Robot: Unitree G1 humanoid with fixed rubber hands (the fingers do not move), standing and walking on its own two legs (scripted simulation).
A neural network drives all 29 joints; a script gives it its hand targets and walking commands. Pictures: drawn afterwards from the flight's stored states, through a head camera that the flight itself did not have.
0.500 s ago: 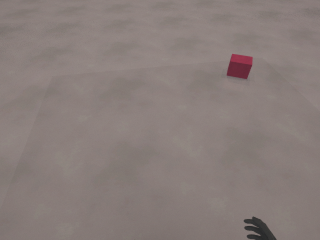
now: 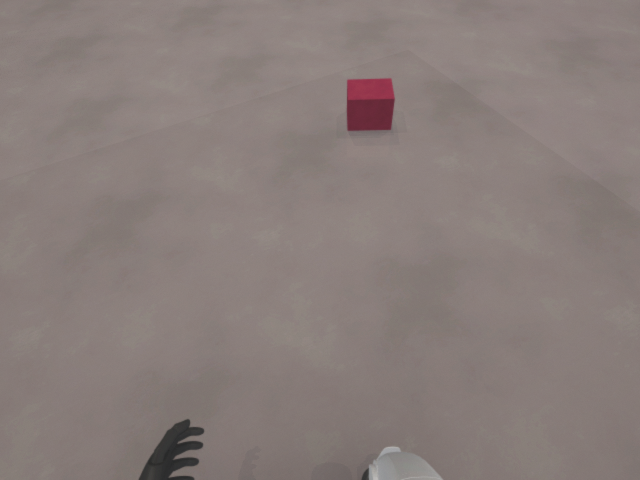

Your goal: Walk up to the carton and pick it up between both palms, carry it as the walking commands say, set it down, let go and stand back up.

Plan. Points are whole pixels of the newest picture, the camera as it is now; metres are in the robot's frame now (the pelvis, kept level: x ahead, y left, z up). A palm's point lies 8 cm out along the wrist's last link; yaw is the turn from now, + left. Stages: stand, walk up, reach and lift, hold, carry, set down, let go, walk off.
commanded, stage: walk up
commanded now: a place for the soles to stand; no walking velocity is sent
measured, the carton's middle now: (369, 104) +1.80 -0.21 -0.66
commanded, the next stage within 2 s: none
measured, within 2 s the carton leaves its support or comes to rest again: neither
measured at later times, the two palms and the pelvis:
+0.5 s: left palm (162, 287) +0.42 +0.29 -0.08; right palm (486, 351) +0.29 -0.21 -0.07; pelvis +0.29 +0.05 +0.03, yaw -2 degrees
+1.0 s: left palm (218, 205) +0.60 +0.22 -0.08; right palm (473, 167) +0.68 -0.29 -0.07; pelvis +0.57 -0.04 +0.03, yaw +1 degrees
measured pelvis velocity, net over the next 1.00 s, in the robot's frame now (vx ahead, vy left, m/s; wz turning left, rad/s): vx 0.57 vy -0.04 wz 0.03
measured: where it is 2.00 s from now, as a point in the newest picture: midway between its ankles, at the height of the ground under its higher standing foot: (365, 230)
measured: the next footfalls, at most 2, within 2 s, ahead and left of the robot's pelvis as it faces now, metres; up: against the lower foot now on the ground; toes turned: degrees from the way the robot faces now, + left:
left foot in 0.28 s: +0.34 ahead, +0.17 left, +0.00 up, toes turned +5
right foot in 0.74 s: +0.62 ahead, -0.13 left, +0.00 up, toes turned -4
